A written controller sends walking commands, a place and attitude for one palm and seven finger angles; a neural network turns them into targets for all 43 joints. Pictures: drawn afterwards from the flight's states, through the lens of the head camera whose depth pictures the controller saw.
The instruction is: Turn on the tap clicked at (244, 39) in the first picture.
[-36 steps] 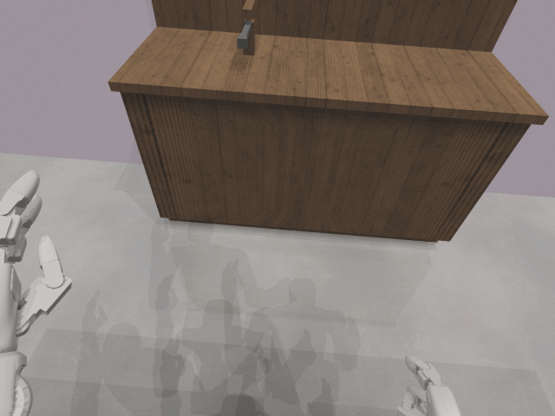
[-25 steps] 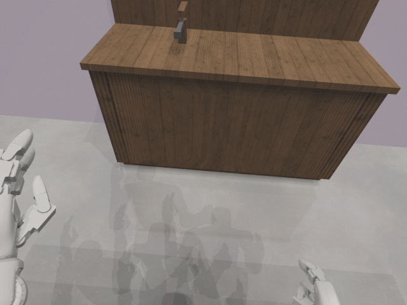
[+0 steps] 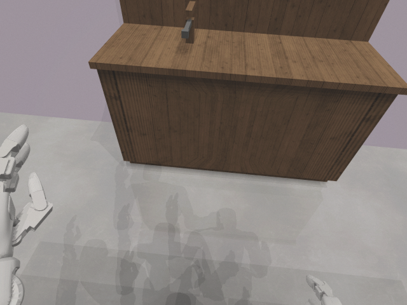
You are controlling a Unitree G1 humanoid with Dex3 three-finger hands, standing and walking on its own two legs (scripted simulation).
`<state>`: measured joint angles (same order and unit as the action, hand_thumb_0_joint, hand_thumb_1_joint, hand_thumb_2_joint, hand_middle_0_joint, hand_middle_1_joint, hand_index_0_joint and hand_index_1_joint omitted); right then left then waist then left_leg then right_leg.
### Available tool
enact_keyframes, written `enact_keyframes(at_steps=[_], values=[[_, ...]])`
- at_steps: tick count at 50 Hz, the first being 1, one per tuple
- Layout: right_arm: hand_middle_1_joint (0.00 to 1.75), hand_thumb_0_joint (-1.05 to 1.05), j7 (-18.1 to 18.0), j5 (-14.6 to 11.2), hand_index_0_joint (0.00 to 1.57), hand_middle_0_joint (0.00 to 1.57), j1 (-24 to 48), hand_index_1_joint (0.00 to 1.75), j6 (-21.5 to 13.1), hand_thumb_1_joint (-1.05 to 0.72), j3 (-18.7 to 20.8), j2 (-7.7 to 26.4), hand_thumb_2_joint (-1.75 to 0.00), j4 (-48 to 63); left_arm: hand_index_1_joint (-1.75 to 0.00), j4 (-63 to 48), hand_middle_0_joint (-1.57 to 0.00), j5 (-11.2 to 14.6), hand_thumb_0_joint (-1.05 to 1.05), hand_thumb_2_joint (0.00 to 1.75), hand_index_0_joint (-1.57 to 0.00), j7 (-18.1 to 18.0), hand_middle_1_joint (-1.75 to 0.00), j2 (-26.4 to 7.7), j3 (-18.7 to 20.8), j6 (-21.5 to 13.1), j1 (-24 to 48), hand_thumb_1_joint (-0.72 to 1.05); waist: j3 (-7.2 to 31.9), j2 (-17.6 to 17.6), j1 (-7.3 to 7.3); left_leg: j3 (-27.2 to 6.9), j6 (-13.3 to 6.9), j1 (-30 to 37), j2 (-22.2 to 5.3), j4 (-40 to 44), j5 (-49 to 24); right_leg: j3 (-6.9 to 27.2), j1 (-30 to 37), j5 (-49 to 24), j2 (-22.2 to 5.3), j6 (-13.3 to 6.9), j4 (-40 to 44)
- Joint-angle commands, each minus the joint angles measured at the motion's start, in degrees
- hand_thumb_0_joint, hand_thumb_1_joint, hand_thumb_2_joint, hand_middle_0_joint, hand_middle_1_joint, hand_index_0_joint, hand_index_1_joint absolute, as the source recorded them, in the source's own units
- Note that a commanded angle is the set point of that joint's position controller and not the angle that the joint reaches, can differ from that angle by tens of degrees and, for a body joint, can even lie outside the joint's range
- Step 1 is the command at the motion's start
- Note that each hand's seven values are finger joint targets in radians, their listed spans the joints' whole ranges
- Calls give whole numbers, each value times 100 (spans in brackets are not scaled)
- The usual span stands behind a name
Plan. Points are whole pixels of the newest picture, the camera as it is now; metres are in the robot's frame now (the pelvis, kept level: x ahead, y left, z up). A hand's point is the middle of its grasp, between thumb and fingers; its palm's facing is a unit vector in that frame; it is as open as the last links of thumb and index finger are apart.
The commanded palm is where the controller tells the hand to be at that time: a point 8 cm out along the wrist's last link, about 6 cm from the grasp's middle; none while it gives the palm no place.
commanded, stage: walk to a spot facing it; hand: left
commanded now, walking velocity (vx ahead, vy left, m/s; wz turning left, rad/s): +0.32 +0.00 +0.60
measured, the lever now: (185, 33) +1.10 +0.11 +0.08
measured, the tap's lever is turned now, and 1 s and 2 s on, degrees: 0 0 0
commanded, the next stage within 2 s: turn to face it in 0.96 s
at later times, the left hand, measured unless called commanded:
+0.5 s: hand (32, 177) +0.26 +0.27 +0.18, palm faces +0.51 -0.73 -0.46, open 7.4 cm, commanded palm +0.20 +0.30 +0.18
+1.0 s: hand (26, 140) +0.33 +0.32 +0.19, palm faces +0.73 -0.52 -0.44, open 7.4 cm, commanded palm +0.26 +0.33 +0.18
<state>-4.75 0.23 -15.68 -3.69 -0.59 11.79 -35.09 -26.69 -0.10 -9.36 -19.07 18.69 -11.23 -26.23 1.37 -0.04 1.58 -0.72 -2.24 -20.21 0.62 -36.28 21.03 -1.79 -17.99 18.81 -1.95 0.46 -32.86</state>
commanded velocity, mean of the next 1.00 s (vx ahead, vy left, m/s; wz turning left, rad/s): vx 0.23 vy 0.00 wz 0.53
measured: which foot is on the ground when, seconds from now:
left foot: down 0.00-0.56, up 0.58-0.98, down 1.00-1.00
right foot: down 0.00-0.14, up 0.16-0.54, down 0.56-1.00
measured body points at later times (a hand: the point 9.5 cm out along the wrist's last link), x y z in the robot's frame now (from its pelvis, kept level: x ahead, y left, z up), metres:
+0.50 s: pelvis +0.10 +0.00 +0.01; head +0.11 +0.01 +0.46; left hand +0.22 +0.31 +0.21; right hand +0.27 -0.18 -0.09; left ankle +0.04 +0.11 -0.73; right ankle +0.15 -0.13 -0.70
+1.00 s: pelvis +0.24 +0.01 -0.01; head +0.27 +0.03 +0.43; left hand +0.29 +0.34 +0.21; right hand +0.51 -0.14 -0.09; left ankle +0.28 +0.13 -0.73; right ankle +0.18 -0.11 -0.71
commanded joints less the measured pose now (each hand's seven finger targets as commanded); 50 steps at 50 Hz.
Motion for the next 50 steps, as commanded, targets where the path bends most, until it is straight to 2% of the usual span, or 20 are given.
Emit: enact_keyframes(at_steps=[1,3,5,7,9,11,14,23,26,27,28,29,30,33,37,43,47,48,49,50], values=[[30,0,-37,25,20,20,667,30,-364,-90,245,535,-90,836,-30,-1292,-20,58,0,90,-20,-184,-30,-1219,936,-409,397,90,340,583,-110,-67,-78,-1232,-175,-141,293,1195,1200,884,-1260,-628,598],[30,0,-3,2,20,20,623,30,-375,-90,260,476,-90,826,-30,-1231,-20,92,0,90,-20,-186,-30,-1180,957,-413,224,90,438,846,-119,302,31,-799,-141,-209,378,1299,987,892,-1637,-721,605],[30,0,-23,-41,20,20,600,30,-319,-90,239,528,-90,842,-30,-1196,-20,119,0,90,-20,-126,-30,-1038,810,-334,117,90,-53,38,-3,-221,-157,-101,-377,775,1062,571,-326,1867,-1025,-368,-110],[30,0,-38,-53,20,20,630,30,-365,-90,248,655,-90,782,-30,-1541,-20,38,0,90,-20,-101,-30,-983,744,-472,544,90,-378,-2267,136,-3421,-977,458,-1885,2400,1921,-329,-1816,1876,238,164,-2801],[30,0,-21,74,20,20,587,30,-506,-90,232,524,-90,642,-30,-1617,-20,-158,0,90,-20,-99,-30,-1231,769,-610,1116,90,-524,-1137,123,-4200,-1229,881,-2166,2286,792,400,-2453,1307,-212,92,-3614],[30,0,48,63,20,20,546,30,-550,-90,345,652,-90,525,-30,-1578,-20,-121,0,90,-20,-39,-30,-1006,572,-592,975,90,-193,-681,15,-3227,-1200,1317,-1876,1820,-729,356,-2382,1149,-234,156,-3496],[30,0,109,-7,20,20,499,30,-622,-90,351,630,-90,491,-30,-1675,-20,-13,0,90,-20,7,-30,-908,570,-525,373,90,227,-1171,-71,-2048,-1003,1622,-1352,1664,-1456,-72,-2024,589,-117,252,-3001],[30,0,53,56,20,20,670,30,-505,-90,316,551,-90,546,-30,-1269,-20,139,0,90,-20,134,-30,-975,808,-425,6,90,154,-1289,-117,-1541,-843,996,-1229,1649,-1688,-637,-567,374,115,297,-661],[30,0,27,31,20,20,831,30,-441,-90,261,513,-90,614,-30,-1227,-20,101,0,90,-20,135,-30,-948,743,-353,225,90,362,-1037,-214,-1260,-583,208,-1013,871,-1640,-732,1122,-189,192,225,832],[30,0,24,0,20,20,841,30,-396,-90,254,470,-90,633,-30,-1222,-20,58,0,90,-20,127,-30,-1060,756,-314,317,90,648,-361,-255,-1021,-424,-517,-823,-22,-1260,-91,2211,-193,-396,-4,1195],[30,0,24,-18,20,20,781,30,-358,-90,285,353,-90,691,-30,-1156,-20,-8,0,90,-20,89,-30,-1278,854,-240,381,90,975,1245,-273,-231,-118,-1709,-191,-1787,192,1715,3217,121,-1856,-498,1531],[30,0,-7,-14,20,20,960,30,-349,-90,335,496,-90,767,-30,-1010,-20,104,0,90,-20,26,-30,-1387,1009,-157,448,90,897,1563,-318,-94,114,-2398,105,-3324,1163,3186,2989,-34,-2822,-926,1733],[30,0,-10,53,20,20,1041,30,-330,-90,340,585,-90,743,-30,-1164,-20,108,0,90,-20,-30,-30,-1330,927,-215,685,90,654,1127,-241,-360,205,-2579,-167,-4012,890,2861,2609,39,-2974,-1031,1759],[30,0,34,52,20,20,1028,30,-123,-90,351,576,-90,705,-30,-968,-20,54,0,90,-20,58,-30,-1308,955,-333,-203,90,-94,469,-203,-183,430,-2490,-606,-4442,112,1247,1459,-1025,-2236,-804,1618],[30,0,5,69,20,20,1083,30,18,-90,325,480,-90,877,-30,-1550,-20,50,0,90,-20,-2,-30,-1321,942,-387,370,90,-183,572,-97,346,542,-2106,-790,-3256,-263,-432,1293,-2866,-1926,-600,1462],[30,0,-64,25,20,20,800,30,-9,-90,373,374,-90,1186,-30,-1643,-20,122,0,90,-20,-236,-30,-1305,1082,-281,23,90,173,1080,-315,1499,458,-1137,-403,-843,-409,-966,1765,-4825,-1804,-530,793],[30,0,-108,-14,20,20,687,30,7,-90,404,337,-90,1309,-30,-1857,-20,194,0,90,-20,-346,-30,-1311,1044,-252,27,90,998,908,-16,1969,323,770,303,639,-1113,-1459,1338,-5439,-1630,-158,-1323],[30,0,-131,-12,20,20,628,30,2,-90,418,370,-90,1323,-30,-1999,-20,211,0,90,-20,-363,-30,-1361,1065,-321,154,90,1293,393,156,1472,133,1789,43,1023,-1769,-1411,660,-4285,-1461,59,-2446],[30,0,-106,-12,20,20,661,30,-52,-90,453,509,-90,1317,-30,-2089,-20,287,0,90,-20,-318,-30,-1250,1006,-380,-100,90,1515,-950,40,-506,-564,2793,-1382,929,-4403,-1177,-590,-474,-642,394,-3997],[30,0,20,-44,20,20,576,30,-119,-90,360,589,-90,1309,-30,-2246,-20,266,0,90,-20,-294,-30,-1425,1067,-429,123,90,1611,-1336,-56,-2754,-1457,3061,-2705,884,-7008,-382,-1594,2384,-116,415,-4796]])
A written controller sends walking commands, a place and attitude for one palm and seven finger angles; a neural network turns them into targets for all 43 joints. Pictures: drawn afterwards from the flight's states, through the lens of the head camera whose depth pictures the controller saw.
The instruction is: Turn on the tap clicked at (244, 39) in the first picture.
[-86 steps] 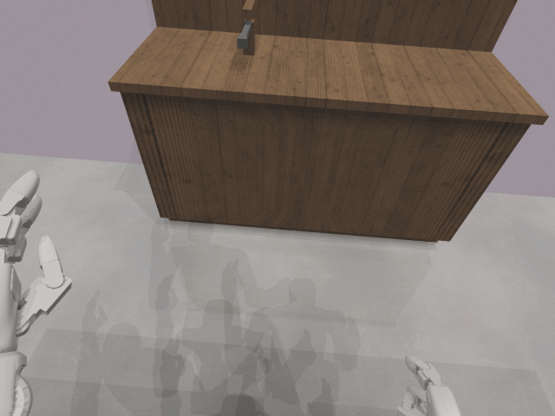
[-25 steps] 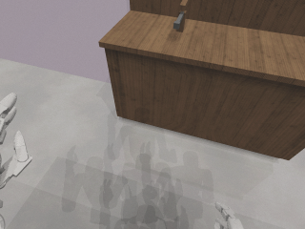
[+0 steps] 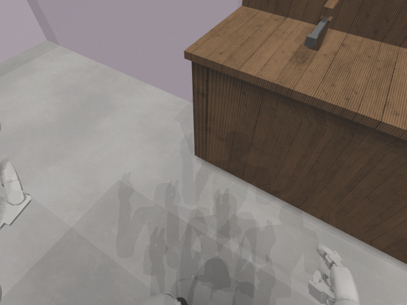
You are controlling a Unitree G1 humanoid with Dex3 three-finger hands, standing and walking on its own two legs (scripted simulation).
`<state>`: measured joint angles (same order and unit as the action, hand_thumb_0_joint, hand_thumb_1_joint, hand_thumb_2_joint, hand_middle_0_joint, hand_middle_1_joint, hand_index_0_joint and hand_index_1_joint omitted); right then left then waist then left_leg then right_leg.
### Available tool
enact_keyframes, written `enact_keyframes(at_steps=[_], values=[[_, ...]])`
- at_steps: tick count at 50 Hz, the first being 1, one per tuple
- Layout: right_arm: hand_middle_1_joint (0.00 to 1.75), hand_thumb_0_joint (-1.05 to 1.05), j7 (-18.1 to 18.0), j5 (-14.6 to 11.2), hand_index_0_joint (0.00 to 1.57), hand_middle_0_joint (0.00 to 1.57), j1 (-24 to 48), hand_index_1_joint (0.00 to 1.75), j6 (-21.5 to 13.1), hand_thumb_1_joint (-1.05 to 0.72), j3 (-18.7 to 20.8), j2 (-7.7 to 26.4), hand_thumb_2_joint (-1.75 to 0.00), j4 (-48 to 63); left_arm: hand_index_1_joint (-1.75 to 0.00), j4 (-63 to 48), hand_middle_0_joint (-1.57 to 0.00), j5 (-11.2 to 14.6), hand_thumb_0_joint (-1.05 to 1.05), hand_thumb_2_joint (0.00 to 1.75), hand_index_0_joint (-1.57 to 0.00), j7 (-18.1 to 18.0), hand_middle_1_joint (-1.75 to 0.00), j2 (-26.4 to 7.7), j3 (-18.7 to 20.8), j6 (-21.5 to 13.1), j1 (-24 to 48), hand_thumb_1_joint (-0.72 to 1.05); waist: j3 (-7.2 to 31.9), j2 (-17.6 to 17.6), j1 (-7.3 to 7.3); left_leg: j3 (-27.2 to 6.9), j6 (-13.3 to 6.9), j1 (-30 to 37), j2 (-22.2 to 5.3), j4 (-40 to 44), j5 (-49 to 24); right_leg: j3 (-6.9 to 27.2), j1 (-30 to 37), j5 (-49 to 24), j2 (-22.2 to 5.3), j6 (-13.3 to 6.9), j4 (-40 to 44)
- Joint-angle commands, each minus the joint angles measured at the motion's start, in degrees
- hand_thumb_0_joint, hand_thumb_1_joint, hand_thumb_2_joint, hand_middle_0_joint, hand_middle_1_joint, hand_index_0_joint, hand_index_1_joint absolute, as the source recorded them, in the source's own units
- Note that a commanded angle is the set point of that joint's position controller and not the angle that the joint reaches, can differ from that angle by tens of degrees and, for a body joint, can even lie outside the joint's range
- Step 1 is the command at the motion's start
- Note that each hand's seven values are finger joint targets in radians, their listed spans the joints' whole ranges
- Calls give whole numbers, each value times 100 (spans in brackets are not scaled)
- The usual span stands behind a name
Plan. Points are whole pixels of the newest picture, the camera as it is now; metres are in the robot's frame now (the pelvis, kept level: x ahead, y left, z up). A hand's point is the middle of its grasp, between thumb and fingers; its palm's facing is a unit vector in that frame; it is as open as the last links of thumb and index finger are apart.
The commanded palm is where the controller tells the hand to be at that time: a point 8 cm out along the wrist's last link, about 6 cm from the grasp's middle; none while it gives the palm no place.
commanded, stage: turn to face it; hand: left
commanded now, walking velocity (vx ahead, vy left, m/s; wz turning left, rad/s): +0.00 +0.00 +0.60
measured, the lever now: (311, 40) +0.82 -0.27 +0.10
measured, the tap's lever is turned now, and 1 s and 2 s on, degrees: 0 0 0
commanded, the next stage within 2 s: take the last steps up to it in 1.86 s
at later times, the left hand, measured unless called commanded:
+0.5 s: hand (90, 174) +0.26 +0.18 +0.18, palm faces +0.49 -0.81 -0.33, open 7.4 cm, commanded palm +0.20 +0.21 +0.20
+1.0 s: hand (142, 157) +0.29 +0.11 +0.19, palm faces +0.14 -0.93 -0.35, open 7.4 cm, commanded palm +0.25 +0.16 +0.20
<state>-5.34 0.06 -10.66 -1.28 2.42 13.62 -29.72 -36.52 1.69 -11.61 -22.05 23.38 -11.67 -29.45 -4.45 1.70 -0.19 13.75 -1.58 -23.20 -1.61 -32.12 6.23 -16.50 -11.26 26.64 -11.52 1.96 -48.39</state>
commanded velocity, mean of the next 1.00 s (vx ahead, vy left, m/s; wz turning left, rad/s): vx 0.00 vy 0.00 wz -0.56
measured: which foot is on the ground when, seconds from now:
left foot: down 0.00-0.40, up 0.42-0.76, down 0.78-1.00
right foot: down 0.00-0.00, up 0.02-0.38, down 0.40-0.80, up 0.82-1.00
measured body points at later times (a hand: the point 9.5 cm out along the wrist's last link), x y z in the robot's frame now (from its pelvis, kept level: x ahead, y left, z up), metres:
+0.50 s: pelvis +0.03 -0.07 +0.01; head +0.04 -0.09 +0.46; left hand +0.23 +0.22 +0.20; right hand +0.23 -0.28 -0.08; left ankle +0.05 +0.07 -0.66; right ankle +0.05 -0.16 -0.72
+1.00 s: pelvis +0.01 -0.05 +0.02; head +0.01 -0.04 +0.47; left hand +0.27 +0.16 +0.21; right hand +0.09 -0.30 -0.06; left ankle +0.04 +0.05 -0.72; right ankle -0.01 -0.18 -0.67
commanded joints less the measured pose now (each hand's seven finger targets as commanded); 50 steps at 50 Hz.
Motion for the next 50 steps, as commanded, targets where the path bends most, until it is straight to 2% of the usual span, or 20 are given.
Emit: enact_keyframes(at_steps=[1,2,4,9,17,18,19,20,21,22,26,29,33,37,38,40,41,43,46,50], values=[[30,0,228,-47,20,20,192,30,-415,-90,78,471,-90,628,-30,-1087,-20,-35,0,90,-20,23,-30,-1395,751,-333,858,90,1749,-807,224,-4146,-1544,3100,-2514,615,-4850,1624,-2668,1411,681,168,-3348],[30,0,241,-44,20,20,267,30,-392,-90,146,592,-90,542,-30,-529,-20,17,0,90,-20,159,-30,-1177,638,-205,724,90,1411,-490,232,-3505,-1224,2578,-2231,762,-3894,1610,-2601,899,502,219,-3127],[30,0,255,-84,20,20,247,30,-328,-90,255,642,-90,498,-30,-983,-20,20,0,90,-20,115,-30,-1502,1021,-229,453,90,1614,-975,99,-2929,-1129,1929,-1957,881,-2387,1704,-2270,320,443,185,-2779],[30,0,394,-37,20,20,387,30,-530,-90,29,369,-90,499,-30,-1754,-20,134,0,90,-20,156,-30,-1038,775,-362,58,90,1363,-1759,13,-1337,-542,399,-1337,1499,-25,1148,-1027,-676,721,125,-1011],[30,0,201,-52,20,20,187,30,-786,-90,-50,425,-90,248,-30,228,-20,-83,0,90,-20,172,-30,-481,46,-174,1341,90,774,-1205,-62,-1085,-135,330,-1590,771,1354,923,-204,-720,1124,139,1603],[30,0,203,-70,20,20,178,30,-774,-90,-29,399,-90,241,-30,433,-20,-126,0,90,-20,206,-30,-495,-29,-152,1560,90,686,-750,-69,-818,18,282,-1372,190,1551,1138,-185,-1096,982,70,2129],[30,0,203,-72,20,20,102,30,-751,-90,-23,303,-90,257,-30,462,-20,-180,0,90,-20,220,-30,-544,-141,-137,1826,90,600,264,21,-603,224,350,-904,-804,1768,2091,-507,-1883,455,-206,2804],[30,0,181,-44,20,20,254,30,-751,-90,-85,232,-90,365,-30,417,-20,-183,0,90,-20,206,-30,-796,-120,-106,2009,90,627,1452,5,-710,423,-578,-280,-1922,2533,3831,-220,-3301,-558,-726,3067],[30,0,166,4,20,20,434,30,-781,-90,-140,275,-90,329,-30,509,-20,-124,0,90,-20,189,-30,-862,-35,-70,2134,90,635,1372,-86,-1118,484,-792,-162,-2729,2727,3977,-222,-4163,-918,-996,3098],[30,0,184,-38,20,20,305,30,-746,-90,-56,334,-90,282,-30,620,-20,-94,0,90,-20,230,-30,-643,-229,-50,2026,90,806,1536,-33,-1364,510,-747,-216,-3250,2310,3886,-177,-3777,-732,-893,3066],[30,0,206,-38,20,20,489,30,-446,-90,-149,257,-90,401,-30,-420,-20,-13,0,90,-20,206,-30,-1013,279,-356,1165,90,1071,402,-62,-1310,607,-1012,-234,-3255,1791,2981,471,-4437,-305,-1071,2579],[30,0,242,-3,20,20,585,30,-340,-90,-74,284,-90,520,-30,-827,-20,81,0,90,-20,181,-30,-1322,754,-515,631,90,1282,157,-109,-1196,603,-678,-207,-2264,1694,3034,537,-4181,-166,-1132,2625],[30,0,321,-22,20,20,486,30,-268,-90,-4,299,-90,711,-30,-734,-20,134,0,90,-20,186,-30,-1186,927,-546,12,90,1614,336,-222,-1126,549,-391,-124,-1031,1808,3653,808,-4082,-162,-1302,2582],[30,0,323,-106,20,20,183,30,-132,-90,20,405,-90,726,-30,-339,-20,118,0,90,-20,217,-30,-952,718,-434,86,90,1772,215,-26,-1080,437,1008,-186,639,828,3512,240,-3383,248,-843,2305],[30,0,299,-125,20,20,167,30,-105,-90,72,498,-90,750,-30,-377,-20,111,0,90,-20,240,-30,-895,591,-408,262,90,1673,72,4,-1163,355,1534,-414,983,433,3389,-219,-2893,506,-663,2073],[30,0,237,-112,20,20,211,30,-112,-90,141,667,-90,839,-30,-444,-20,74,0,90,-20,277,-30,-916,519,-438,423,90,1336,-1315,-78,-2350,-277,2284,-1836,1200,-1325,2531,-1777,-317,1387,-163,750],[30,0,239,-67,20,20,245,30,-120,-90,90,541,-90,829,-30,-211,-20,29,0,90,-20,285,-30,-966,532,-433,296,90,1214,-1592,-149,-2531,-604,2009,-2349,1347,-1617,2016,-2022,383,1434,-51,-546],[30,0,284,-10,20,20,238,30,-172,-90,28,494,-90,724,-30,-436,-20,-63,0,90,-20,300,-30,-817,230,-444,744,90,726,-1448,-80,-2094,-667,1520,-2325,1306,-1724,1963,-2074,75,1139,-4,-1142],[30,0,383,-56,20,20,100,30,-256,-90,78,586,-90,657,-30,-672,-20,-94,0,90,-20,319,-30,-601,-145,-325,1153,90,550,-1448,-32,-1071,-329,1421,-1861,1098,-1841,1496,-1643,-319,1065,64,-307],[30,0,440,-31,20,20,160,30,-392,-90,44,583,-90,687,-30,-696,-20,-100,0,90,-20,280,-30,-830,69,-250,1227,90,391,-1702,31,-895,-172,1103,-1854,1214,-1189,1030,-1099,-351,1177,121,440]])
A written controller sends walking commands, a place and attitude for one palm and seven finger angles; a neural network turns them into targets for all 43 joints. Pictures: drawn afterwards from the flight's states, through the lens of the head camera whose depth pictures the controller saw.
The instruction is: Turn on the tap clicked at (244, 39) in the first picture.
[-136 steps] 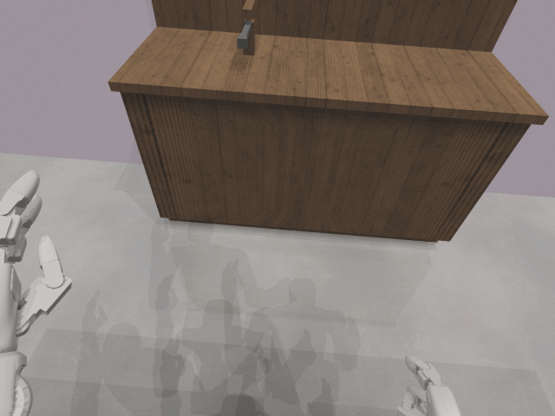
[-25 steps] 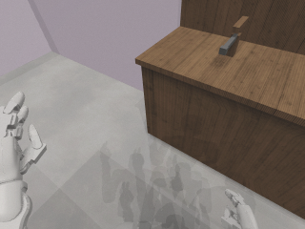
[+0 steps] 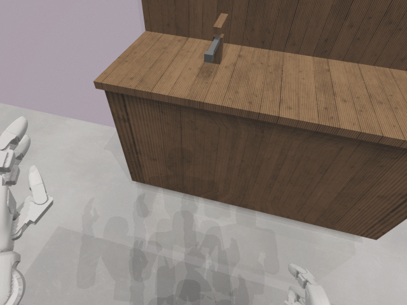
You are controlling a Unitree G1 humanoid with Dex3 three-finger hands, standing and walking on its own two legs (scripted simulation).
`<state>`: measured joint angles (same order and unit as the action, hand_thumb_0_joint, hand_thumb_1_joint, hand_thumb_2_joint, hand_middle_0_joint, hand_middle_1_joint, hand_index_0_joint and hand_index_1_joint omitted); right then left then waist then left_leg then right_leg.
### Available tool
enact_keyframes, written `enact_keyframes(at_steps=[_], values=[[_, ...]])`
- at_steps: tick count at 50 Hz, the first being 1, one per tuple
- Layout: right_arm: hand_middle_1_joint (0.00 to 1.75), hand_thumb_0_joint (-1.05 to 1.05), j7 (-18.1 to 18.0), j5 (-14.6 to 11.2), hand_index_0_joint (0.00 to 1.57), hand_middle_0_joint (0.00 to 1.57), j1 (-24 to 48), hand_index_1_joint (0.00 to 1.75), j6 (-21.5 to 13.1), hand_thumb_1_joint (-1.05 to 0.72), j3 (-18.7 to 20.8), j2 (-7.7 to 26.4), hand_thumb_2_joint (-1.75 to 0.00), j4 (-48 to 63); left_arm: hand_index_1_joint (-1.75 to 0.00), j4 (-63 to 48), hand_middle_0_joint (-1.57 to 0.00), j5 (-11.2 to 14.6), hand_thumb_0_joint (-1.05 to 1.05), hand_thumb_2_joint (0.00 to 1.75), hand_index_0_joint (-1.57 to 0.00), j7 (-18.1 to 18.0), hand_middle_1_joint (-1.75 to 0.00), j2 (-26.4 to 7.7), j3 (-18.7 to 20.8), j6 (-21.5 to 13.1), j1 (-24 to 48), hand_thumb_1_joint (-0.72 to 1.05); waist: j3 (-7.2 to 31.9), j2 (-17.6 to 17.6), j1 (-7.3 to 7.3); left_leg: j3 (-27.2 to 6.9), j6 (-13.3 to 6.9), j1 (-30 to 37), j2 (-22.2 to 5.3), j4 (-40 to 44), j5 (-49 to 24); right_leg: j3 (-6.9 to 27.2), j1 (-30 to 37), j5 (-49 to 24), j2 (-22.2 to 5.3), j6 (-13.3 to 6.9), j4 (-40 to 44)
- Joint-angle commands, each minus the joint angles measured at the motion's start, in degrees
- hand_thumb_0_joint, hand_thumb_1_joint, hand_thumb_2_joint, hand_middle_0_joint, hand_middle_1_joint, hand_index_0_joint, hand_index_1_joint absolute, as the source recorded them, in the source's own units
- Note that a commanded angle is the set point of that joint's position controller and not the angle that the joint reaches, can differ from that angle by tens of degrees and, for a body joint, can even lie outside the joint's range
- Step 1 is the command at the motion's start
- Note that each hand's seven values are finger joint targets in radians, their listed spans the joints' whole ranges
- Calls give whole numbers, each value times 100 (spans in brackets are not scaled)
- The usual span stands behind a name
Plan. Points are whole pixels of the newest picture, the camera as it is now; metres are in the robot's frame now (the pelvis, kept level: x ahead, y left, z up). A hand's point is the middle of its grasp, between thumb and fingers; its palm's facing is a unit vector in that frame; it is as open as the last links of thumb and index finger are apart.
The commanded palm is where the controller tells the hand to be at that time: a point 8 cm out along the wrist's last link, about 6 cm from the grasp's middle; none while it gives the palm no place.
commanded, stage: turn to face it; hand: left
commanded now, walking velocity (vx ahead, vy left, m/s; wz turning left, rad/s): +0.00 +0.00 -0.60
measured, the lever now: (208, 56) +0.84 +0.06 +0.07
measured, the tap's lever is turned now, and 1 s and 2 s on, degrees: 0 0 0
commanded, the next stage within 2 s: take the last steps up to it in 0.86 s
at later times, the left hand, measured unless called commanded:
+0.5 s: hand (145, 218) +0.19 +0.11 +0.18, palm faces +0.17 -0.88 -0.45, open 7.4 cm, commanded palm +0.15 +0.16 +0.18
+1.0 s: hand (196, 254) +0.16 +0.04 +0.17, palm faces +0.00 -0.90 -0.43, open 7.4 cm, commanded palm +0.11 +0.11 +0.18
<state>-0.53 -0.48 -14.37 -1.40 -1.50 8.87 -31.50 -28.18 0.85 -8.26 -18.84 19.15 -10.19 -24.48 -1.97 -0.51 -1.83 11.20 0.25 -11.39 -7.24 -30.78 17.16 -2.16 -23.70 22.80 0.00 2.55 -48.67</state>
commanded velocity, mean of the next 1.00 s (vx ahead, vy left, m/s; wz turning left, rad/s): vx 0.02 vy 0.01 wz -0.40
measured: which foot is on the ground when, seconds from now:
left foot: down 0.00-0.16, up 0.18-0.64, down 0.66-0.98, up 1.00-1.00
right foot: up 0.00-0.12, down 0.14-0.68, up 0.70-0.94, down 0.96-1.00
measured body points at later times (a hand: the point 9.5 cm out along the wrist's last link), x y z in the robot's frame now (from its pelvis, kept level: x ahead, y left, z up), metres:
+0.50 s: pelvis -0.07 -0.07 +0.00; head -0.05 -0.09 +0.45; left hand +0.18 +0.15 +0.20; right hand +0.02 -0.36 -0.09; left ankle -0.04 +0.08 -0.69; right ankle -0.01 -0.13 -0.74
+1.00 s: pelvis -0.16 -0.07 -0.01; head -0.13 -0.09 +0.44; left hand +0.15 +0.08 +0.19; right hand -0.11 -0.32 -0.12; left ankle -0.08 +0.06 -0.74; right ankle -0.19 -0.18 -0.74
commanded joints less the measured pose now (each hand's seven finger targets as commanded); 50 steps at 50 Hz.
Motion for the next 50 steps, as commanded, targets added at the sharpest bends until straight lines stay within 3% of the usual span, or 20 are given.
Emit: enact_keyframes(at_steps=[1,6,7,8,9,10,14,16,25,30,32,34,35,37,39,43,46,48,49,50], values=[[30,0,-23,34,20,20,551,30,-408,-90,427,1056,-90,864,-30,-1390,-20,19,0,90,-20,-55,-30,-1208,603,-396,636,90,134,-1468,175,-613,-343,-130,-1370,1082,-2090,-445,265,76,17,66,617],[30,0,56,-1,20,20,451,30,-425,-90,443,1019,-90,853,-30,-1242,-20,121,0,90,-20,-44,-30,-1308,942,-420,143,90,645,-1124,126,-216,-29,-196,-1208,-73,-1711,-493,1365,-1009,56,-65,2114],[30,0,78,-32,20,20,411,30,-397,-90,435,960,-90,853,-30,-1256,-20,109,0,90,-20,-55,-30,-1367,991,-441,100,90,865,-568,134,-110,90,-384,-977,-796,-1368,-53,1757,-1754,-270,-255,2435],[30,0,62,-49,20,20,471,30,-366,-90,396,797,-90,942,-30,-1279,-20,91,0,90,-20,-95,-30,-1584,1138,-476,-6,90,1037,715,102,32,303,-1201,-356,-1946,132,1278,2366,-3911,-1047,-712,2438],[30,0,53,-23,20,20,641,30,-335,-90,322,726,-90,1014,-30,-961,-20,136,0,90,-20,-153,-30,-1521,1257,-416,-347,90,1186,1529,22,-417,451,-2216,208,-2905,1850,2344,2612,-5440,-1699,-1167,2446],[30,0,33,-109,20,20,673,30,-245,-90,429,793,-90,993,-30,-1052,-20,241,0,90,-20,-160,-30,-1518,1259,-317,-521,90,1325,1712,43,-1021,431,-2239,164,-3485,1661,2435,2506,-5471,-1695,-1016,2474],[30,0,-13,-41,20,20,888,30,96,-90,262,642,-90,885,-30,-1327,-20,272,0,90,-20,-161,-30,-1375,1288,-410,-711,90,1290,529,156,-1278,544,-2454,119,-3754,727,1778,2407,-4156,-1305,-1164,2426],[30,0,-96,-17,20,20,887,30,150,-90,334,731,-90,821,-30,-1348,-20,283,0,90,-20,-200,-30,-1390,1232,-439,-612,90,1249,394,167,-1208,518,-2095,214,-3337,525,1736,2046,-3540,-1196,-1129,2684],[30,0,-197,-26,20,20,865,30,133,-90,449,971,-90,900,-30,-1128,-20,258,0,90,-20,-198,-30,-1351,945,-381,-299,90,956,682,-30,-1037,265,-1132,592,-1390,841,2537,1179,-589,-1078,-898,3662],[30,0,-143,-33,20,20,680,30,183,-90,414,967,-90,933,-30,-1190,-20,171,0,90,-20,-105,-30,-1249,703,-375,58,90,927,549,88,-905,45,78,670,186,786,2514,422,241,-870,-773,3799],[30,0,-169,15,20,20,556,30,161,-90,416,1053,-90,952,-30,-1276,-20,165,0,90,-20,-41,-30,-1275,657,-462,293,90,863,-73,186,-1139,-225,726,262,1214,742,2026,-64,232,-321,-446,3096],[30,0,-194,29,20,20,756,30,35,-90,429,1065,-90,1069,-30,-1425,-20,74,0,90,-20,-24,-30,-1342,768,-521,494,90,448,-1444,63,-2758,-964,258,-1561,2028,889,820,-800,87,442,-132,269],[30,0,-214,29,20,20,836,30,-62,-90,362,824,-90,991,-30,-1334,-20,11,0,90,-20,-78,-30,-1476,924,-535,524,90,360,-1383,15,-2682,-1167,-620,-1848,2110,938,652,-540,62,280,-94,-1184],[30,0,-153,18,20,20,738,30,-128,-90,456,878,-90,877,-30,-1081,-20,-5,0,90,-20,1,-30,-1168,740,-474,370,90,17,-1059,69,-1812,-1066,-1190,-1482,1898,712,607,-454,-52,174,-61,-2018],[30,0,-109,-24,20,20,704,30,-234,-90,452,941,-90,785,-30,-1311,-20,17,0,90,-20,1,-30,-985,500,-422,636,90,-35,-1020,55,-1032,-784,-591,-1162,1479,-146,249,-652,-50,4,-22,-1081],[30,0,-113,-40,20,20,470,30,-501,-90,436,1040,-90,649,-30,-1220,-20,-1,0,90,-20,-93,-30,-917,338,-407,738,90,246,-1068,233,-1094,-499,79,-1081,891,-1986,-339,190,152,161,42,1041],[30,0,-88,-34,20,20,578,30,-601,-90,439,1067,-90,587,-30,-1043,-20,-23,0,90,-20,-95,-30,-1064,515,-441,823,90,426,-1141,190,-791,-224,-300,-893,200,-1603,-551,1265,-894,171,17,2276],[30,0,-52,-58,20,20,519,30,-601,-90,444,931,-90,584,-30,-1075,-20,-53,0,90,-20,-126,-30,-1316,765,-530,700,90,792,-175,242,-512,43,-751,-433,-773,-724,287,1897,-2240,-586,-337,2579],[30,0,-47,-51,20,20,561,30,-551,-90,416,790,-90,637,-30,-1007,-20,-74,0,90,-20,-168,-30,-1523,967,-550,356,90,1066,768,242,-411,210,-1620,164,-1600,698,1581,2388,-3363,-1492,-840,2559],[30,0,-87,-76,20,20,793,30,-519,-90,425,787,-90,644,-30,-1082,-20,25,0,90,-20,-192,-30,-1530,1047,-513,284,90,1161,1310,74,-717,181,-1852,386,-2475,1545,2206,2139,-2867,-1926,-1156,2912]])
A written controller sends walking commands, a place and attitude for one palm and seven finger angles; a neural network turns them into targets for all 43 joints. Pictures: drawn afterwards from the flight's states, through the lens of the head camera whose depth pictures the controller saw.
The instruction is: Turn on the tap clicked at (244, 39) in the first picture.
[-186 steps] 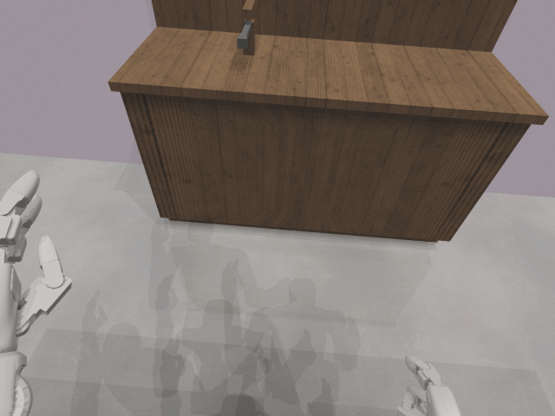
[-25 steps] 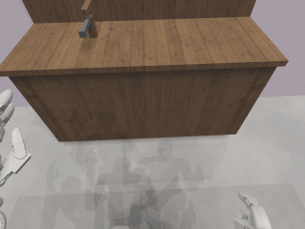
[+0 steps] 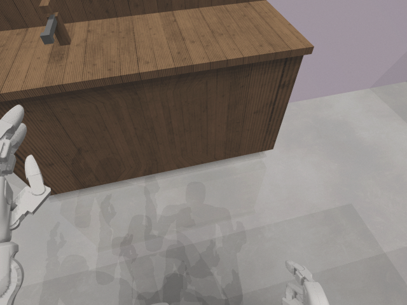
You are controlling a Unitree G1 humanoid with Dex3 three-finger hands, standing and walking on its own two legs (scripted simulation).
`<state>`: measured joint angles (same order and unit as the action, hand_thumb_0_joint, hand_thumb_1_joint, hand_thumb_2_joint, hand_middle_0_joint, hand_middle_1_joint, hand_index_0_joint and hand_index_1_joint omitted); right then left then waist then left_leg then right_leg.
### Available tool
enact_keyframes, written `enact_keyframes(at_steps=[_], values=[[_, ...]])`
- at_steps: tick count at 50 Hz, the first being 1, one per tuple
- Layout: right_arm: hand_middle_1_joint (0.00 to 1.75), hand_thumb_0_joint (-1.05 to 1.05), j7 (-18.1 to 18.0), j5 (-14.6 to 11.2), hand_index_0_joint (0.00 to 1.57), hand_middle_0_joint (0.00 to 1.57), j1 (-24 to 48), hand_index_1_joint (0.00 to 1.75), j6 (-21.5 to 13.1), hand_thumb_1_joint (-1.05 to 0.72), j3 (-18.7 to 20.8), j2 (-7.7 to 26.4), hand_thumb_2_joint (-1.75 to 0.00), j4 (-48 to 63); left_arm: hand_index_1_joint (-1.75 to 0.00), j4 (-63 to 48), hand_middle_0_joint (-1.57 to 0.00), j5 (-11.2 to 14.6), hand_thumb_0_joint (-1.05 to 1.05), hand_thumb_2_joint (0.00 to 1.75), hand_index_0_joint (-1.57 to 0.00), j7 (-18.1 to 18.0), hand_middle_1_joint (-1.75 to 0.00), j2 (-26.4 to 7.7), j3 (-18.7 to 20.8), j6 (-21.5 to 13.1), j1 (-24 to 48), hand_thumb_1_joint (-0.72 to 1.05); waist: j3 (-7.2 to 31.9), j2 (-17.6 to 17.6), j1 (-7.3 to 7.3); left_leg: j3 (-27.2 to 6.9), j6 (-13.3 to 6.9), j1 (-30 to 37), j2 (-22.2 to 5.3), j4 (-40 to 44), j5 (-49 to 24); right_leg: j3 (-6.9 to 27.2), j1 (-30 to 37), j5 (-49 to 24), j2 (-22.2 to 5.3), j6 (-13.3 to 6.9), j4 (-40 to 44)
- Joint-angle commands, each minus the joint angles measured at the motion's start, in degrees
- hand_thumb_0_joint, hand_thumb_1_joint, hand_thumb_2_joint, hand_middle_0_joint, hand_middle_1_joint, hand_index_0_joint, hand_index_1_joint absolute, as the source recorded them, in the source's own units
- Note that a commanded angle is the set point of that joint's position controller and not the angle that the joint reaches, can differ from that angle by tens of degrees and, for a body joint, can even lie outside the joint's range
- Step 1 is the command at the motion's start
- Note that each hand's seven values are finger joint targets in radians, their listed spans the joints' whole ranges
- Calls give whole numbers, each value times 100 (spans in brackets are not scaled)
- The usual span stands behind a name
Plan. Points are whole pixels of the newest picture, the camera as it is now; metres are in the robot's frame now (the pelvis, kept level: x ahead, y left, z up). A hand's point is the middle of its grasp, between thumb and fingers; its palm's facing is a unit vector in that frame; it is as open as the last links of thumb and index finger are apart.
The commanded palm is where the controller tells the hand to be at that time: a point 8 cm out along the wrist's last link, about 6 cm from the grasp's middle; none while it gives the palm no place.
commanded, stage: take the last steps up to it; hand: left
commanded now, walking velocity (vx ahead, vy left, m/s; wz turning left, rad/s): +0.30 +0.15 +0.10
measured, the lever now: (47, 38) +0.84 +0.56 +0.09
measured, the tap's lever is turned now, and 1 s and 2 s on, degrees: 0 0 0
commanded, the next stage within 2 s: none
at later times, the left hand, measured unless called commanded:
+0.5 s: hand (25, 194) +0.22 +0.25 +0.19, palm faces +0.47 -0.80 -0.37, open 7.4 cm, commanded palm +0.17 +0.29 +0.19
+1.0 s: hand (33, 139) +0.32 +0.29 +0.19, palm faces +0.42 -0.79 -0.45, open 7.4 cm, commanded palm +0.26 +0.34 +0.19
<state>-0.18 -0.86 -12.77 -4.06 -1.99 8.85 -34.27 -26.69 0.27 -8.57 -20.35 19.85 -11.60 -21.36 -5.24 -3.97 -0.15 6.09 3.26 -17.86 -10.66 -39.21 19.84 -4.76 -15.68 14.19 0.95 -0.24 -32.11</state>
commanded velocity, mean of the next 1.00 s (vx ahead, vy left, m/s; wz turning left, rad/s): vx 0.30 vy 0.15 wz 0.04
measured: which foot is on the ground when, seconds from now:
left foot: up 0.00-0.26, down 0.28-0.60, up 0.62-0.98, down 1.00-1.00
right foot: down 0.00-0.32, up 0.34-0.56, down 0.58-1.00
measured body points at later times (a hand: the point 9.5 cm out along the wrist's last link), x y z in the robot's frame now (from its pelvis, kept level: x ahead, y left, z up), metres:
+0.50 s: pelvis +0.02 +0.01 +0.01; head +0.00 +0.00 +0.46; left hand +0.19 +0.29 +0.21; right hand +0.17 -0.22 -0.08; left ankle +0.01 +0.10 -0.73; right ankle +0.02 -0.10 -0.69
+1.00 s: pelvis +0.11 +0.05 +0.00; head +0.15 +0.06 +0.45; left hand +0.29 +0.33 +0.21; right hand +0.27 -0.22 -0.08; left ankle +0.15 +0.17 -0.73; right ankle +0.05 -0.09 -0.72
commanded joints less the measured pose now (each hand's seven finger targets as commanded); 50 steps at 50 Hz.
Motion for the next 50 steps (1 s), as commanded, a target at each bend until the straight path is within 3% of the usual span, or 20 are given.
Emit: enact_keyframes(at_steps=[1,5,9,13,14,15,16,17,20,26,28,30,31,34,37,43,47,48,49,50], values=[[30,0,-153,-47,20,20,692,30,-188,-90,561,905,-90,910,-30,-1371,-20,128,0,90,-20,-160,-30,-1451,1037,-328,-315,90,1424,1696,-95,-587,-183,-1276,684,-2164,1090,2739,1138,-877,-2064,-920,1559],[30,0,-177,26,20,20,784,30,75,-90,360,727,-90,829,-30,-1625,-20,167,0,90,-20,-216,-30,-1382,1355,-454,-1268,90,1436,1001,57,-541,-187,-1313,543,-1330,438,1621,1132,-389,-1723,-996,1427],[30,0,-297,21,20,20,696,30,-41,-90,494,833,-90,757,-30,-1489,-20,147,0,90,-20,-259,-30,-1190,1182,-483,-1206,90,1241,1211,32,-212,-314,-631,686,10,415,1655,802,353,-1746,-944,1581],[30,0,-380,89,20,20,313,30,-167,-90,578,932,-90,667,-30,-1295,-20,83,0,90,-20,-261,-30,-992,863,-504,-821,90,1188,627,152,-16,-454,668,898,1513,-1,1340,212,1260,-1338,-561,1070],[30,0,-438,83,20,20,306,30,-218,-90,623,1019,-90,714,-30,-1422,-20,92,0,90,-20,-228,-30,-867,696,-531,-601,90,1054,-6,186,-491,-651,912,569,1983,230,1080,-122,1235,-1003,-364,402],[30,0,-443,100,20,20,344,30,-236,-90,625,1133,-90,748,-30,-1465,-20,55,0,90,-20,-224,-30,-866,673,-572,-463,90,873,-915,126,-1503,-990,1154,-112,2332,384,504,-801,1307,-408,-115,-567],[30,0,-411,56,20,20,377,30,-275,-90,607,1095,-90,761,-30,-1521,-20,0,0,90,-20,-223,-30,-893,607,-605,-359,90,816,-1296,87,-2318,-1354,1366,-752,2460,-37,-90,-1419,1747,-156,44,-1572],[30,0,-408,73,20,20,409,30,-336,-90,564,1018,-90,607,-30,-1305,-20,-92,0,90,-20,-178,-30,-996,560,-622,-158,90,572,-1340,145,-2613,-1539,728,-925,2781,692,71,-1509,1774,-281,26,-2437],[30,0,-356,74,20,20,414,30,-498,-90,584,1033,-90,488,-30,-1327,-20,-163,0,90,-20,-140,-30,-881,324,-620,482,90,99,-846,111,-1864,-1459,283,-527,2551,488,-2,-1413,1319,-466,112,-2288],[30,0,-347,90,20,20,445,30,-476,-90,478,961,-90,471,-30,-975,-20,-33,0,90,-20,-110,-30,-875,431,-473,67,90,474,-569,11,-1150,-1151,35,-180,2002,-298,-512,139,903,-269,135,-118],[30,0,-352,100,20,20,507,30,-374,-90,472,910,-90,457,-30,-719,-20,-38,0,90,-20,-102,-30,-944,553,-435,8,90,724,158,-39,-802,-927,-728,84,951,67,-58,1283,442,-585,-58,786],[30,0,-276,76,20,20,662,30,-256,-90,505,804,-90,619,-30,-473,-20,42,0,90,-20,-79,-30,-1154,739,-397,-2,90,739,2374,-58,-211,-446,-2424,1025,-2127,1042,3553,1871,1175,-2738,-1045,1981],[30,0,-244,88,20,20,653,30,-249,-90,589,969,-90,552,-30,-496,-20,89,0,90,-20,-52,-30,-1141,768,-437,283,90,552,2020,-6,-844,-322,-2382,820,-2809,628,3632,1257,1769,-2907,-1066,2254],[30,0,-208,78,20,20,699,30,-76,-90,481,835,-90,458,-30,-684,-20,115,0,90,-20,25,-30,-1115,830,-589,-146,90,469,896,28,-872,-208,-2264,471,-2897,-8,2221,826,532,-2409,-1030,1917],[30,0,-201,117,20,20,742,30,-56,-90,382,750,-90,466,-30,-933,-20,56,0,90,-20,-27,-30,-1065,771,-722,-203,90,745,1031,64,-455,-183,-1974,443,-2020,-396,854,1045,-1172,-1984,-774,1622],[30,0,-262,122,20,20,663,30,-256,-90,527,711,-90,744,-30,-1680,-20,50,0,90,-20,-208,-30,-1126,829,-635,-365,90,1094,1388,-177,368,-319,-700,790,146,-400,734,1299,-1987,-1876,-737,1196],[30,0,-350,97,20,20,445,30,-264,-90,614,767,-90,768,-30,-1576,-20,61,0,90,-20,-286,-30,-1094,935,-592,-411,90,1231,1221,-15,656,-345,470,972,1293,-1005,312,1057,-1392,-1501,-435,456],[30,0,-379,71,20,20,364,30,-255,-90,670,859,-90,766,-30,-1569,-20,68,0,90,-20,-276,-30,-1046,899,-618,-338,90,1312,799,80,522,-409,972,902,1504,-1104,173,773,-1418,-1343,-306,-204],[30,0,-406,20,20,20,293,30,-271,-90,754,999,-90,782,-30,-1555,-20,90,0,90,-20,-264,-30,-958,829,-647,-409,90,1441,-202,177,-368,-712,1713,263,1689,-1459,-140,32,-976,-1009,-66,-1380],[30,0,-368,17,20,20,333,30,-255,-90,774,1067,-90,812,-30,-1674,-20,90,0,90,-20,-259,-30,-940,829,-701,-371,90,1505,-1247,132,-1855,-1282,2448,-778,1715,-2757,-341,-1302,1491,-465,129,-2577]])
